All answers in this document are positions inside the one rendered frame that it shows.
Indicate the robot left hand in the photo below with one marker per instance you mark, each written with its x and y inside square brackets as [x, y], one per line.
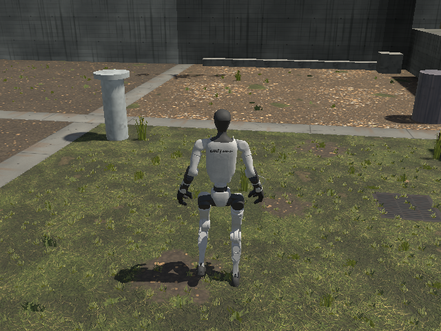
[180, 197]

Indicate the robot right shin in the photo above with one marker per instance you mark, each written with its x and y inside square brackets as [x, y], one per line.
[236, 252]

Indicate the left robot upper arm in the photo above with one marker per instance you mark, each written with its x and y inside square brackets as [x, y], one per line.
[196, 156]

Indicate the right robot upper arm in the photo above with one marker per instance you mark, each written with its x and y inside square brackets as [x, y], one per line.
[247, 158]

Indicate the robot right forearm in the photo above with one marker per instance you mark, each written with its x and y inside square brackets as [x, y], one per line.
[256, 182]

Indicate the robot left forearm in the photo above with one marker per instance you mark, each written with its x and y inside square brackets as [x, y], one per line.
[186, 182]

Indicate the robot right hand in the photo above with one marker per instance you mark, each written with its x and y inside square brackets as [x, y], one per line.
[255, 194]

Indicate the robot left thigh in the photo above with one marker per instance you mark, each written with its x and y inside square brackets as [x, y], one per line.
[204, 205]

